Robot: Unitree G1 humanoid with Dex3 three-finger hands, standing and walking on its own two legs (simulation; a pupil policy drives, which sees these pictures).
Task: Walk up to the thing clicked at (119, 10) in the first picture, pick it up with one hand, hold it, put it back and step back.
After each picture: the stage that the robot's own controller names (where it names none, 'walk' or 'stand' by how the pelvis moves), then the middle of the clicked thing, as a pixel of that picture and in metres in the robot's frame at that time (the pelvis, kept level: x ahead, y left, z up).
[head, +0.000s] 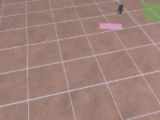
stand; (120, 9) +2.08 -0.61 -0.72
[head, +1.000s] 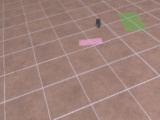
walk; (98, 23) +2.00 -0.13 -0.69
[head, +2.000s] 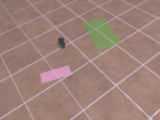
walk; (61, 43) +1.32 +0.29 -0.71
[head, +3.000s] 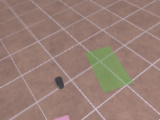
walk; (59, 82) +0.82 +0.29 -0.72
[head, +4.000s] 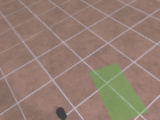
walk; (61, 114) +0.51 +0.26 -0.71
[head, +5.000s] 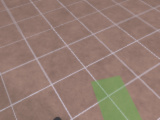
stand; out of the picture +0.43 +0.19 -0.71
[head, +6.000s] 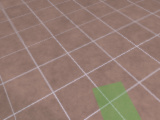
stand; out of the picture +0.42 +0.19 -0.72
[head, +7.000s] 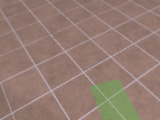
stand; out of the picture +0.42 +0.21 -0.73
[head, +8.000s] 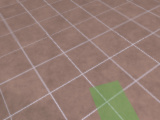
stand; out of the picture +0.40 +0.21 -0.73
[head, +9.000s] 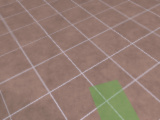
stand; out of the picture +0.40 +0.22 -0.73
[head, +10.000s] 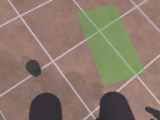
go down; (34, 68) +0.46 +0.23 -0.43
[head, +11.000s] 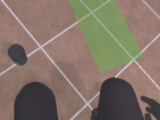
go down; (18, 55) +0.47 +0.26 -0.31
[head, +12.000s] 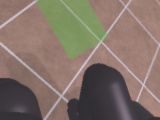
close in; out of the picture +0.45 +0.30 -0.23
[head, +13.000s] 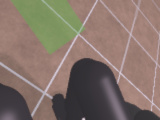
close; out of the picture +0.44 +0.31 -0.22
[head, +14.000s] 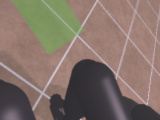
lift; out of the picture +0.42 +0.29 -0.23
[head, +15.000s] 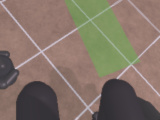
lift; (3, 72) +0.35 +0.27 -0.09
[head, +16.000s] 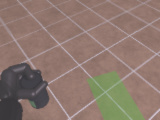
hold; (35, 91) +0.33 +0.17 +0.03
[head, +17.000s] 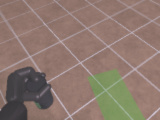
hold; (40, 93) +0.33 +0.16 -0.01
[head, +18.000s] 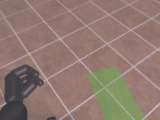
hold; out of the picture +0.38 +0.22 -0.67
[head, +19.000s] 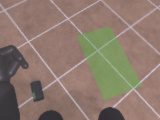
crouch; (37, 91) +0.44 +0.24 -0.54
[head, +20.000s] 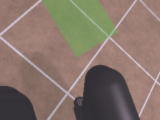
lower; out of the picture +0.44 +0.32 -0.28
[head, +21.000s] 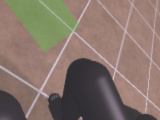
lower; out of the picture +0.41 +0.34 -0.25
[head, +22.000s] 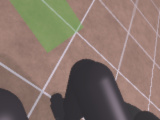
lower; out of the picture +0.41 +0.35 -0.25
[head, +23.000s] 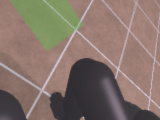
lower; out of the picture +0.41 +0.35 -0.25
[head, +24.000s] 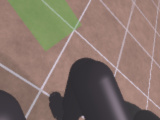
lower; out of the picture +0.41 +0.35 -0.25
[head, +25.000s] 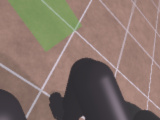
open; out of the picture +0.41 +0.35 -0.25
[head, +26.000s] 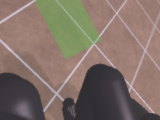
stand; out of the picture +0.40 +0.37 -0.27
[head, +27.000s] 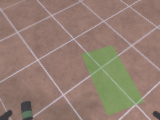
stand; (26, 111) +0.40 +0.36 -0.61
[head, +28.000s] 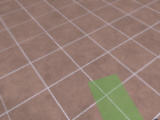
stand; out of the picture +0.37 +0.41 -0.69
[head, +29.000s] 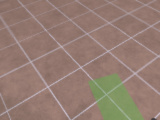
stand; out of the picture +0.35 +0.47 -0.69
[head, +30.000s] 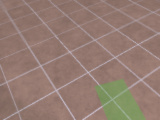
stand; out of the picture +0.36 +0.53 -0.74
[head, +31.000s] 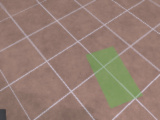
walk; (1, 118) +0.38 +0.58 -0.73
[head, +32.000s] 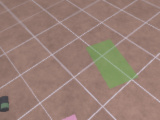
walk; (4, 103) +0.57 +0.71 -0.73
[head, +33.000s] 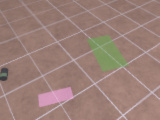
stand; (4, 74) +0.96 +0.77 -0.73
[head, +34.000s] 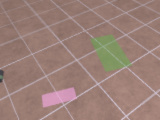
stand; out of the picture +0.94 +0.85 -0.75
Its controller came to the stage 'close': yes
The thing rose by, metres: 0.69
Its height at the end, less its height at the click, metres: -0.02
